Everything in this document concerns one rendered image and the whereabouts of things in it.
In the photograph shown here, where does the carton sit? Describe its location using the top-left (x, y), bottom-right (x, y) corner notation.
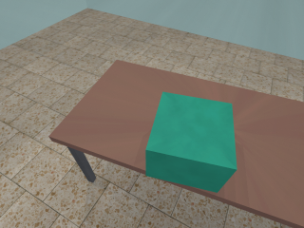
top-left (145, 92), bottom-right (238, 193)

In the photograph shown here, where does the table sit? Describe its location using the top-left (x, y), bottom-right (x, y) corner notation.
top-left (49, 60), bottom-right (304, 228)

